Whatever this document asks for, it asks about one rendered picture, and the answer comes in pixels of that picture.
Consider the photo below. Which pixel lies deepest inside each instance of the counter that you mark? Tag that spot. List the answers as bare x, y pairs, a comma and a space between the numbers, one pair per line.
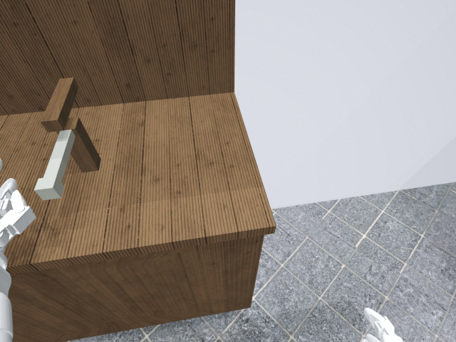
163, 212

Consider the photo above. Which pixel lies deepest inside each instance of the robot left hand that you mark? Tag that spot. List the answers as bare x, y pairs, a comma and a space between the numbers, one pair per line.
15, 214

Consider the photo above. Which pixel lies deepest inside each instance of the robot right hand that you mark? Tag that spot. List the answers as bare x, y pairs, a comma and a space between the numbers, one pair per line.
383, 328

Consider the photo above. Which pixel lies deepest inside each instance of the tap lever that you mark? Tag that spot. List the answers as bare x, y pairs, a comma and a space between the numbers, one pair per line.
50, 186

